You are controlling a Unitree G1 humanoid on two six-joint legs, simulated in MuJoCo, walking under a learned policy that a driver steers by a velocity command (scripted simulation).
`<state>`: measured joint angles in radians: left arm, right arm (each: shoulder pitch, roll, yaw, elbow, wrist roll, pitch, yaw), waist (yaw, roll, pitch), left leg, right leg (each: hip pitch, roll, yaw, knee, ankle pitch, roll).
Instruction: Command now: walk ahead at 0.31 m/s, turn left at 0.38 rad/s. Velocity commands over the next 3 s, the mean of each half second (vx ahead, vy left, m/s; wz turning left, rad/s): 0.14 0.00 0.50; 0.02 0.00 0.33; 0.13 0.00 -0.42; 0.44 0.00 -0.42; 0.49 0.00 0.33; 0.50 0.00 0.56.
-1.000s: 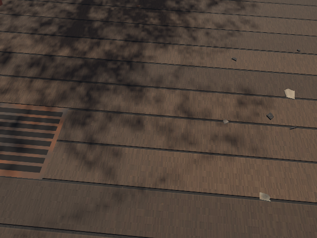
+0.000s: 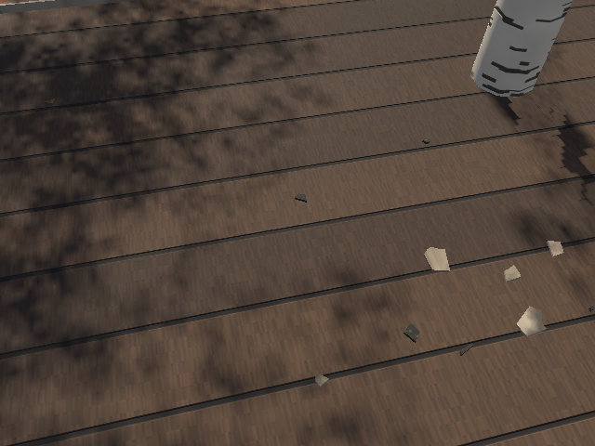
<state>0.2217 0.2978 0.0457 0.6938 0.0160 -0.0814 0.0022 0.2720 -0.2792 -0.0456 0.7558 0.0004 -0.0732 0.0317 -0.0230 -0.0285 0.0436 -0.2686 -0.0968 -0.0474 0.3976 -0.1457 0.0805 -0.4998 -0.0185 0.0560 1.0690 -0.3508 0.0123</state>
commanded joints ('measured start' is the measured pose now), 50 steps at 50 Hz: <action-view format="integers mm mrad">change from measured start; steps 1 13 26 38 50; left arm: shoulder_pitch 23 -125 -140 -173 -104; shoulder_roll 76 101 115 108 110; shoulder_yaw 25 39 44 49 38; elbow -67 -84 -61 -50 36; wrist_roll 7 -6 5 7 -34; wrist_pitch -1 -13 69 84 111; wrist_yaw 15 -3 33 18 10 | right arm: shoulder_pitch -33 -27 -14 41 -107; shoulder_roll -171 -164 -112 -278 -151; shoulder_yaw -44 -58 -45 -83 -31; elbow -69 -82 -146 -200 -98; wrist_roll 2 22 14 -39 -25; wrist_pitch -5 86 133 111 77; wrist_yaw -20 -80 -64 -43 -56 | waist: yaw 44 41 22 -53 -13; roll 100 157 -115 286 167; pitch -99 -124 -143 -135 -60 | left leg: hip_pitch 114 143 -230 157 143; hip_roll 249 163 141 492 355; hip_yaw -231 -387 5 -448 -126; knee -97 128 617 -80 -60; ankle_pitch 710 333 -260 328 215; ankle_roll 184 44 -181 262 150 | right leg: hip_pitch -81 156 332 -167 94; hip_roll -11 61 -241 10 -39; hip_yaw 1 53 82 -55 -45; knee -106 -684 -783 -8 -305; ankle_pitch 38 362 462 -318 -66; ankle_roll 52 10 -265 53 69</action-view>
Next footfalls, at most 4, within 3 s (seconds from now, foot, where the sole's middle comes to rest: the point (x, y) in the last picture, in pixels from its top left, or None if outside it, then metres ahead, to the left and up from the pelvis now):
0.28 right None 0.29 -0.10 -0.78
0.72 left None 0.15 0.13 -0.78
1.22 right None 0.21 -0.08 -0.78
1.70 left None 0.42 0.20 -0.78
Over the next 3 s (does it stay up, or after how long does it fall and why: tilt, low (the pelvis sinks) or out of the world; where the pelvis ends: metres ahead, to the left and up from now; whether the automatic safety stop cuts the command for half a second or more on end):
stays up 0.97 0.15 0.00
